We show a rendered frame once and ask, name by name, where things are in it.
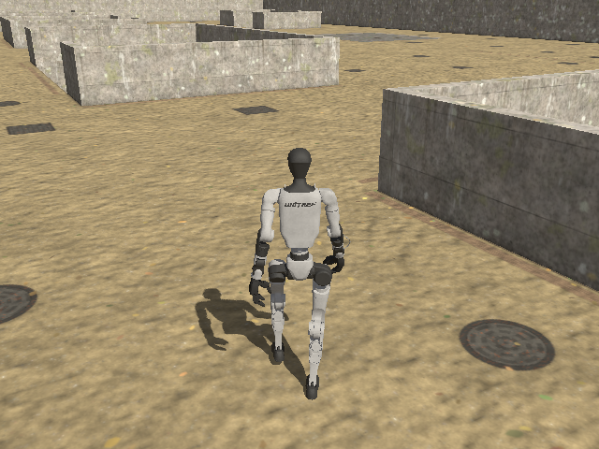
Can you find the left robot hand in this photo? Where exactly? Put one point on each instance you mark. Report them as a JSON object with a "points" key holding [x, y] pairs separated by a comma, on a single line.
{"points": [[253, 289]]}

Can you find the humanoid robot torso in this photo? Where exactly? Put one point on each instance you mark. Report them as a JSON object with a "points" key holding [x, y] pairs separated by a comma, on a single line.
{"points": [[299, 226]]}

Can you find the robot right upper arm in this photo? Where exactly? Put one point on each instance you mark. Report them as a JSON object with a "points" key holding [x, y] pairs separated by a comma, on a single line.
{"points": [[329, 198]]}

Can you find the right robot thigh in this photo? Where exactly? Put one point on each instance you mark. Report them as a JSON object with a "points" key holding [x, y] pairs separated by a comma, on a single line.
{"points": [[321, 285]]}

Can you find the robot left upper arm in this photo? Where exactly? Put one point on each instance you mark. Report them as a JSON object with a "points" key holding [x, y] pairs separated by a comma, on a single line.
{"points": [[267, 214]]}

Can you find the robot left forearm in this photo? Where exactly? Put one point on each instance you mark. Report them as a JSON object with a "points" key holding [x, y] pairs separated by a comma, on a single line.
{"points": [[260, 257]]}

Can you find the robot right forearm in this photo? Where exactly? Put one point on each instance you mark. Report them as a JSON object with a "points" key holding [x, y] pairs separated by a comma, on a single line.
{"points": [[337, 245]]}

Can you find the right robot hand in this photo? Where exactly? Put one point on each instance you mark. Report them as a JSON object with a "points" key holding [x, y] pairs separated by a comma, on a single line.
{"points": [[331, 260]]}

